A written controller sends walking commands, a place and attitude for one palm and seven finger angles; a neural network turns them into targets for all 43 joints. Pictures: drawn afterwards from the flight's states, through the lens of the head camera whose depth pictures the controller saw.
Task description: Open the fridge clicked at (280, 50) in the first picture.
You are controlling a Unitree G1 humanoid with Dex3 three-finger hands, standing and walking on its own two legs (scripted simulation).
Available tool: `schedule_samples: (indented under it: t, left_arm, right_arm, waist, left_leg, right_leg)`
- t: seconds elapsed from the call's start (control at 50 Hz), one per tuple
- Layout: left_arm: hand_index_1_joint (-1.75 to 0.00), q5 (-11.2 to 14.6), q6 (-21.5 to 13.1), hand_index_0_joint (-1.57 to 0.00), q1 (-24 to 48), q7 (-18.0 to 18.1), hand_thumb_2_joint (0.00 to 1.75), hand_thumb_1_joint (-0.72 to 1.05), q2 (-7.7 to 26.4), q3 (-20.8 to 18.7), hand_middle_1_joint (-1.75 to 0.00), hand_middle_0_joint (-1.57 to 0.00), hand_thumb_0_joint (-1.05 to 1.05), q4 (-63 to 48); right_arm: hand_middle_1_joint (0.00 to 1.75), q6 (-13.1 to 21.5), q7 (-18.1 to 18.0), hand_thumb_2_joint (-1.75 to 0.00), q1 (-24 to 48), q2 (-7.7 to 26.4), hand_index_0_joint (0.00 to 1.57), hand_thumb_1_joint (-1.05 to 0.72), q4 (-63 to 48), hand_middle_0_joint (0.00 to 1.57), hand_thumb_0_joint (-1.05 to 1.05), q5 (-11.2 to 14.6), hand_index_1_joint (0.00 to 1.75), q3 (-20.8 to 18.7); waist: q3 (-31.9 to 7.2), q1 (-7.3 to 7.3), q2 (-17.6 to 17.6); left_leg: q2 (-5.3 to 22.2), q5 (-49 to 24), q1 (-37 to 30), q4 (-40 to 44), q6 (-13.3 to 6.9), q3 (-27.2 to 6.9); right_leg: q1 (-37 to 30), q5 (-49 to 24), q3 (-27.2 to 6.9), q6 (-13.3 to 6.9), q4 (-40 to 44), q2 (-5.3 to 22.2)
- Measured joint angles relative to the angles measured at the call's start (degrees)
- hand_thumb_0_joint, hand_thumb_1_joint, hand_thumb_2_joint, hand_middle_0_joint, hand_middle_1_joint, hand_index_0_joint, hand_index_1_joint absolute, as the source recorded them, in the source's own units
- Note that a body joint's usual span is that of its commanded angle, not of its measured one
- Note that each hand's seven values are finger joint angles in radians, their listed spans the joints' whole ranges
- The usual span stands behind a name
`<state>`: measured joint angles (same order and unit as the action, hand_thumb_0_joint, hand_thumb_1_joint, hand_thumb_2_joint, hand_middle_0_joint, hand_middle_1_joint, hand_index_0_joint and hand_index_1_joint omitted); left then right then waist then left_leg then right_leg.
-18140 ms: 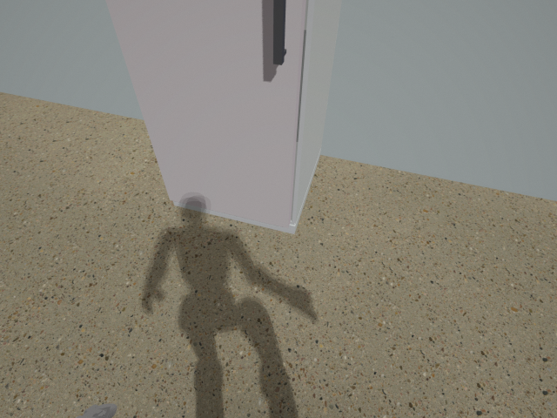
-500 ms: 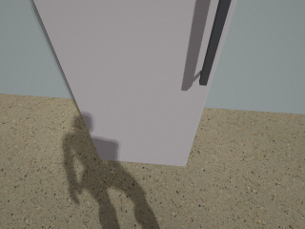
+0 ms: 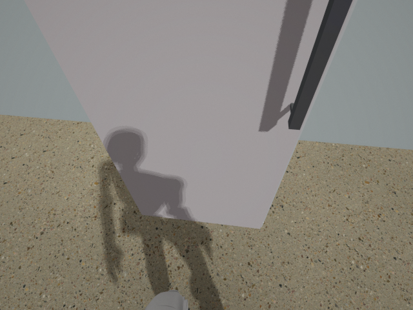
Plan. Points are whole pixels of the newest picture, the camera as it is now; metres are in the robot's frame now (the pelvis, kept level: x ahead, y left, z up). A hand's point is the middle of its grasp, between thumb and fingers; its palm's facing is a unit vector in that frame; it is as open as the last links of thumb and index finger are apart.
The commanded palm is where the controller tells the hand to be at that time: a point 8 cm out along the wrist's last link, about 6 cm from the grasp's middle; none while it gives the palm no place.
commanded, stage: come to a stop and stand still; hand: right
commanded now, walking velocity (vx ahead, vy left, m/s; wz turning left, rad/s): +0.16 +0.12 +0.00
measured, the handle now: (317, 49) +0.51 -0.14 +0.24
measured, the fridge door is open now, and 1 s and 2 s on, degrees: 0 0 0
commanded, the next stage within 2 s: look again from close up in 1.96 s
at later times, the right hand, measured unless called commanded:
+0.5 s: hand out of the picture +0.10 -0.16 -0.20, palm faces +0.14 +0.97 -0.18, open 7.3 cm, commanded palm none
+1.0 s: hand out of the picture +0.00 -0.10 -0.18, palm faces +0.10 +0.98 -0.17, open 7.4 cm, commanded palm none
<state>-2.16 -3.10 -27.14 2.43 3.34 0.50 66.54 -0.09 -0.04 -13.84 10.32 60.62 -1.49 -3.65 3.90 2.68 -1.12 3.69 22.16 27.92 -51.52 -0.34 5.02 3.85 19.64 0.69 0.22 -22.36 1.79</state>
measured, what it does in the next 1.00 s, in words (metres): steps on the spot: left foot, then right foot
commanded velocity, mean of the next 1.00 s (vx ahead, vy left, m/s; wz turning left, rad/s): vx -0.06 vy -0.04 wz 0.00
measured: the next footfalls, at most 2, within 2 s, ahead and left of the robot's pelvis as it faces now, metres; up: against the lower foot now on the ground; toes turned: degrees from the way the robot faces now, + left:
left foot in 0.12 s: +0.15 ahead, +0.15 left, +0.00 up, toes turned +6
right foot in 0.44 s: +0.13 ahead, -0.06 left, +0.00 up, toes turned -7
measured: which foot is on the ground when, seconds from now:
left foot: up 0.00-0.10, down 0.12-0.46, up 0.48-0.82, down 0.84-1.00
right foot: down 0.00-0.12, up 0.14-0.42, down 0.44-1.00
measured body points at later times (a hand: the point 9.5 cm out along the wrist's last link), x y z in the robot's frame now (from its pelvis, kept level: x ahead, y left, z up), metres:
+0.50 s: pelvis +0.06 +0.03 -0.02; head +0.10 -0.01 +0.43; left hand +0.19 +0.26 -0.14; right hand +0.10 -0.21 -0.18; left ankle +0.10 +0.15 -0.73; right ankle +0.09 -0.06 -0.74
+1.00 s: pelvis +0.02 +0.06 +0.00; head +0.01 +0.06 +0.45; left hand +0.04 +0.29 -0.16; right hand +0.00 -0.16 -0.16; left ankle +0.00 +0.17 -0.74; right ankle +0.09 -0.06 -0.74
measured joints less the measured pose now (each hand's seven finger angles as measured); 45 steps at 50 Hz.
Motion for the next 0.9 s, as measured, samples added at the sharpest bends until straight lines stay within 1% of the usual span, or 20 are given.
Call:
schedule_samples:
  t: [0.06,0.1,0.12,0.18,0.22,0.28,0.34,0.38,0.42,0.44,0.46,0.48,0.52,0.58,0.62,0.68,0.76,0.8,0.84,0.9]
  left_arm:
    - [-0.3,-0.08,0.77,-0.2,-0.89,-0.17,0.89,0.9,0.54,-0.53,-0.3,-0.2,0.0,0.8]
    - [-0.3,0.18,1.22,-0.2,-1.71,-0.44,0.89,0.9,1.03,-0.95,-0.3,-0.2,0.0,1.2]
    - [-0.3,0.46,1.43,-0.2,-2.13,-0.68,0.89,0.9,1.15,-1.04,-0.3,-0.2,0.0,1.34]
    - [-0.3,1.33,3.18,-0.2,0.43,-0.66,0.89,0.9,2.79,-1.69,-0.3,-0.2,0.0,1.37]
    - [-0.3,1.48,3.91,-0.2,3.26,-0.44,0.89,0.9,3.98,-2.18,-0.3,-0.2,0.0,0.62]
    - [-0.3,1.54,4.18,-0.2,8.1,-0.34,0.89,0.91,5.42,-2.71,-0.3,-0.2,0.0,-1.84]
    - [-0.3,1.27,4.19,-0.2,12.72,-0.5,0.89,0.91,6.27,-3.2,-0.3,-0.2,0.0,-4.89]
    - [-0.3,1.14,4.33,-0.2,15.75,-0.65,0.89,0.91,6.69,-3.47,-0.3,-0.2,0.0,-6.83]
    - [-0.3,1.12,4.16,-0.19,18.25,-0.81,0.89,0.91,6.91,-3.62,-0.3,-0.2,0.0,-8.61]
    - [-0.3,1.1,3.94,-0.19,19.14,-0.89,0.89,0.91,6.95,-3.63,-0.3,-0.2,0.0,-9.41]
    - [-0.3,0.98,3.66,-0.19,19.96,-0.93,0.89,0.91,6.68,-3.63,-0.3,-0.2,0.0,-9.99]
    - [-0.3,0.84,3.51,-0.19,20.5,-1.04,0.89,0.91,6.41,-3.48,-0.3,-0.2,0.0,-10.67]
    - [-0.3,0.58,3.4,-0.2,21.24,-0.99,0.89,0.91,5.88,-2.91,-0.3,-0.2,0.0,-11.81]
    - [-0.3,0.55,3.46,-0.2,21.72,-0.82,0.89,0.91,4.99,-2.05,-0.3,-0.2,0.0,-12.74]
    - [-0.3,0.71,3.35,-0.2,21.69,-0.84,0.89,0.91,4.38,-1.64,-0.3,-0.2,0.0,-12.82]
    - [-0.3,0.93,3.25,-0.2,21.16,-0.9,0.89,0.9,3.64,-1.39,-0.3,-0.2,0.0,-12.44]
    - [-0.3,0.95,3.35,-0.2,19.75,-1.11,0.89,0.9,3.05,-1.49,-0.3,-0.2,0.0,-11.08]
    - [-0.3,1.35,3.14,-0.2,18.78,-1.01,0.89,0.91,3.17,-2.16,-0.3,-0.2,-0.01,-10.33]
    - [-0.3,1.62,3.12,-0.2,17.85,-1.03,0.89,0.92,3.74,-2.66,-0.3,-0.2,-0.02,-9.41]
    - [-0.3,1.66,3.75,-0.2,16.09,-1.04,0.89,0.94,6.1,-3.55,-0.3,-0.2,-0.03,-7.62]
  right_arm:
    - [0.29,0.71,0.38,-0.9,3.52,0.94,0.19,-0.95,-1.88,0.19,0.03,0.34,0.3,-0.47]
    - [0.29,1.83,0.52,-0.9,4.86,1.47,0.19,-0.95,-3.01,0.19,0.02,0.42,0.3,-0.47]
    - [0.29,2.69,0.39,-0.9,5.33,1.81,0.19,-0.94,-3.45,0.19,0.02,0.36,0.3,-0.48]
    - [0.29,3.5,-0.59,-0.9,6.76,0.61,0.19,-0.93,-3.69,0.19,0.01,0.68,0.3,-0.05]
    - [0.29,2.82,-1.18,-0.9,6.75,-0.49,0.19,-0.93,-3.59,0.19,0.01,0.51,0.3,0.59]
    - [0.29,1.65,-1.82,-0.9,6.23,-1.99,0.2,-0.93,-3.4,0.19,0.01,0.26,0.3,1.14]
    - [0.29,1.02,-2.29,-0.9,6.03,-1.76,0.2,-0.95,-4.19,0.2,-0.01,0.16,0.3,0.51]
    - [0.29,0.54,-2.18,-0.9,5.66,-1.3,0.2,-0.95,-4.46,0.2,-0.01,-0.05,0.3,0.47]
    - [0.29,0.01,-2.06,-0.9,4.88,-0.76,0.2,-0.94,-4.45,0.2,-0.01,-0.08,0.3,0.36]
    - [0.29,-0.32,-1.98,-0.9,4.3,-0.46,0.2,-0.94,-4.39,0.2,-0.01,0.0,0.3,0.27]
    - [0.29,-0.79,-1.89,-0.9,3.85,0.01,0.2,-0.94,-4.23,0.2,0.0,0.11,0.3,0.12]
    - [0.29,-1.37,-1.89,-0.9,3.41,0.39,0.2,-0.93,-4.05,0.2,0.0,0.2,0.3,0.02]
    - [0.29,-2.46,-2.01,-0.9,2.5,0.89,0.2,-0.93,-3.47,0.2,0.0,0.13,0.3,-0.04]
    - [0.29,-2.82,-1.87,-0.9,1.0,1.4,0.2,-0.92,-2.86,0.2,0.0,-0.08,0.3,-0.35]
    - [0.29,-2.65,-1.8,-0.9,-0.32,1.56,0.2,-0.92,-2.64,0.2,0.01,-0.11,0.3,-0.37]
    - [0.29,-2.72,-1.76,-0.9,-2.26,1.3,0.2,-0.92,-2.11,0.19,0.01,-0.12,0.3,-0.04]
    - [0.29,-2.66,-1.66,-0.9,-3.8,0.35,0.19,-0.92,-1.14,0.19,0.01,-0.05,0.3,0.84]
    - [0.29,-2.19,-1.62,-0.9,-4.14,-0.23,0.19,-0.92,-0.67,0.19,0.01,0.05,0.3,1.29]
    - [0.29,-1.29,-1.71,-0.9,-4.53,-0.71,0.2,-0.91,-0.19,0.19,0.01,0.06,0.3,1.66]
    - [0.29,-0.49,-1.67,-0.9,-4.82,-2.51,0.2,-0.91,1.15,0.19,0.01,0.18,0.3,2.43]
  waist:
    - [1.49,0.41,1.34]
    - [1.91,0.48,1.85]
    - [1.86,0.37,1.47]
    - [2.77,0.23,2.6]
    - [2.41,-0.32,2.39]
    - [1.59,-1.12,1.44]
    - [1.49,-2.37,0.72]
    - [1.8,-3.17,0.18]
    - [2.0,-3.66,-0.42]
    - [1.97,-3.78,-0.71]
    - [2.15,-3.96,-1.61]
    - [2.22,-4.37,-2.3]
    - [1.95,-4.74,-2.63]
    - [1.24,-5.11,-2.63]
    - [0.61,-5.43,-2.65]
    - [-0.26,-5.53,-2.06]
    - [-0.82,-4.81,-0.85]
    - [-1.05,-4.34,-0.44]
    - [-1.38,-4.13,-0.45]
    - [-1.82,-3.0,2.11]
  left_leg:
    - [0.19,-3.67,-0.93,9.33,-0.19,0.52]
    - [-0.33,-8.42,-4.39,17.23,-0.42,1.19]
    - [0.07,-12.33,-5.47,18.82,-0.87,1.41]
    - [-0.29,-8.5,-6.79,15.0,-1.37,3.6]
    - [-0.46,-7.3,-8.4,16.27,-1.54,4.1]
    - [-0.44,-8.1,-9.42,18.53,-1.48,4.23]
    - [-0.47,-8.27,-9.52,19.06,-1.53,4.54]
    - [-0.41,-8.15,-9.39,18.7,-1.32,4.53]
    - [-0.19,-7.71,-9.13,17.65,-0.89,4.4]
    - [-0.05,-7.23,-8.88,16.67,-0.55,4.33]
    - [0.55,-6.65,-8.69,15.54,-0.15,3.95]
    - [0.78,-3.8,-8.25,13.79,0.21,3.22]
    - [-0.42,3.57,-6.19,5.86,0.77,-0.13]
    - [-1.96,3.91,-3.47,-6.73,1.33,-3.89]
    - [-1.92,2.63,-3.46,-9.88,2.0,-4.9]
    - [-1.11,3.06,-6.27,-6.31,2.77,-4.86]
    - [-0.08,4.5,-12.13,6.7,2.92,-3.9]
    - [0.15,2.0,-15.13,14.41,2.66,-3.61]
    - [0.47,-3.1,-18.01,22.42,2.09,-3.57]
    - [-0.98,-4.06,-19.12,23.32,1.35,-2.48]
  right_leg:
    - [-1.3,1.59,-0.7,1.28,-0.47,0.89]
    - [-1.22,4.58,-1.32,2.19,-4.1,1.55]
    - [0.26,6.52,-1.04,2.13,-8.69,1.53]
    - [7.99,11.93,-1.09,0.75,-28.81,2.05]
    - [12.08,11.71,0.4,0.63,-33.94,2.0]
    - [15.81,8.95,2.41,1.24,-30.47,1.6]
    - [18.07,6.31,3.26,1.99,-26.3,0.87]
    - [18.5,5.07,3.64,2.27,-23.78,0.34]
    - [17.22,2.06,4.19,2.36,-18.77,-0.07]
    - [15.84,-1.44,4.62,2.04,-15.04,-0.11]
    - [15.16,-3.83,5.19,0.11,-13.85,-0.68]
    - [14.8,-4.14,5.69,-1.65,-13.72,-1.07]
    - [14.06,-3.92,6.17,-3.66,-12.55,-1.25]
    - [13.08,-5.76,6.31,-4.22,-8.83,-1.5]
    - [12.66,-7.41,6.53,-4.24,-6.37,-1.79]
    - [12.31,-9.18,6.77,-4.27,-3.81,-1.95]
    - [12.46,-10.72,7.07,-3.98,-2.31,-1.9]
    - [12.92,-11.27,7.32,-3.62,-2.32,-1.99]
    - [13.69,-11.29,7.88,-3.02,-3.38,-2.17]
    - [13.04,-11.57,6.74,-1.56,-3.23,-0.83]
